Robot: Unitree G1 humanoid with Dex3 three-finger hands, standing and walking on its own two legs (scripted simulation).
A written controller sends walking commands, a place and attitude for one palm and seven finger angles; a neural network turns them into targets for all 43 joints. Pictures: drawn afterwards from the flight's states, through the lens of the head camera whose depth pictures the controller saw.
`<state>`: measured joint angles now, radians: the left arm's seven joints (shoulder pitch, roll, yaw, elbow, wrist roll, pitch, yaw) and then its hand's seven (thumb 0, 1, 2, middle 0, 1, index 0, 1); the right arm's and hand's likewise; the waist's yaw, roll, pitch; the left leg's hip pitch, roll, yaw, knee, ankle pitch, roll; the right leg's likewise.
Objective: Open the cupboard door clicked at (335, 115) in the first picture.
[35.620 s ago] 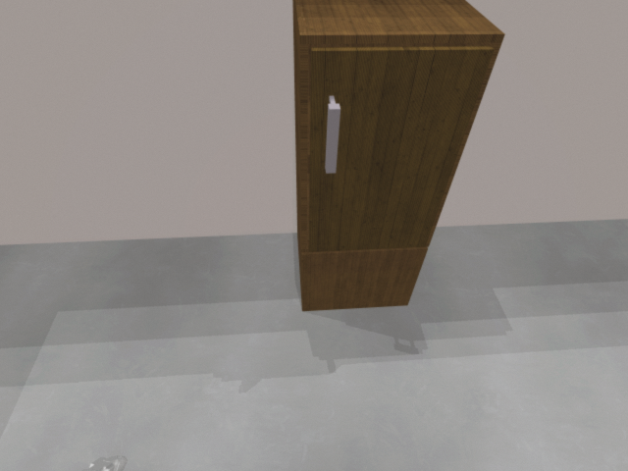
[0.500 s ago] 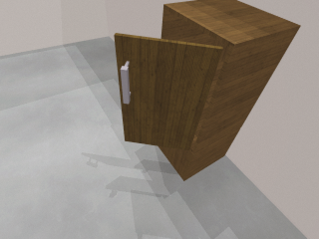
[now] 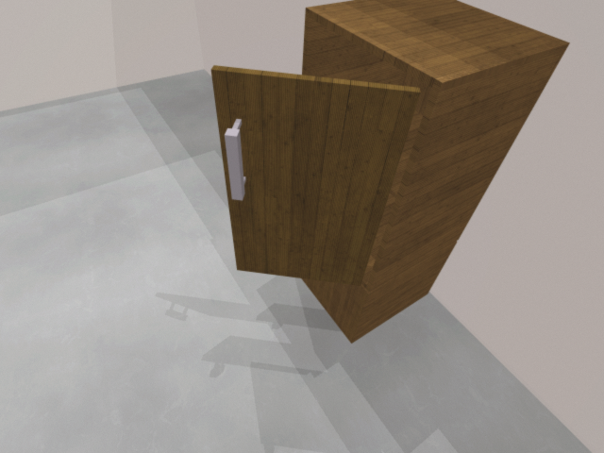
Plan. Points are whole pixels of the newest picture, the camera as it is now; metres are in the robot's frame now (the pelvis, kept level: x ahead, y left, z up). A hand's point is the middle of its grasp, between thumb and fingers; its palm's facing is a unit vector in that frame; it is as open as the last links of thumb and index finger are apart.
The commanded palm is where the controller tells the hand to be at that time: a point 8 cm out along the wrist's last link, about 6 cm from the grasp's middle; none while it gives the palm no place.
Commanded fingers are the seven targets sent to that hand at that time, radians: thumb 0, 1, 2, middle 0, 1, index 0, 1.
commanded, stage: shuffle to correct the standing spot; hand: left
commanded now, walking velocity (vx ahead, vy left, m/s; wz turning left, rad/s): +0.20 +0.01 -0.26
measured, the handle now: (238, 160) +0.64 +0.17 +0.02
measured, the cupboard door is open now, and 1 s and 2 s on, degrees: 50 50 50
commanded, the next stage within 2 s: come to a stop and stand still in 0.26 s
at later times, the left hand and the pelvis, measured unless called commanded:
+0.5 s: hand out of the picture +0.06 +0.18 -0.19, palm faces -0.01 -0.99 -0.12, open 7.4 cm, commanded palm none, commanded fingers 0.00 0.90 0.90 -0.20 -0.30 -0.20 -0.30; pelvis +0.09 +0.02 +0.00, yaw -4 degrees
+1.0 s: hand (207, 435) +0.19 +0.16 -0.17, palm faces -0.03 -0.97 -0.23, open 7.2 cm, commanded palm none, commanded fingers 0.00 0.90 0.90 -0.20 -0.30 -0.20 -0.30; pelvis +0.09 -0.02 -0.01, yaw -3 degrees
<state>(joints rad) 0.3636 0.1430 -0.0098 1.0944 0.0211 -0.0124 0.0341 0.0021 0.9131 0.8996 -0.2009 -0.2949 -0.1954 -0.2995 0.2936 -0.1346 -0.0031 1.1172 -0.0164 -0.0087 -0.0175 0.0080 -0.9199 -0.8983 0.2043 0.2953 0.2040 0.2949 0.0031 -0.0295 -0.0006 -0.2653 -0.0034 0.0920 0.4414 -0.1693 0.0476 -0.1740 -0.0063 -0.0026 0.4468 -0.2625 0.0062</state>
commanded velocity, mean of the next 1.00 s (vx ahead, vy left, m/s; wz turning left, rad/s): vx -0.01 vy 0.01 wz -0.02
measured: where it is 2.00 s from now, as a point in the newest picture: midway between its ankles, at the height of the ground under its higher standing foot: outside the picture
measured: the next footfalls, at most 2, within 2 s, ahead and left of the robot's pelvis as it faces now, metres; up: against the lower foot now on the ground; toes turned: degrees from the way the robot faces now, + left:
right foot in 0.82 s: +0.10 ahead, -0.11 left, +0.00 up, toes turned -5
left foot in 1.14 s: +0.12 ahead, +0.11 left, +0.00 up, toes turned -1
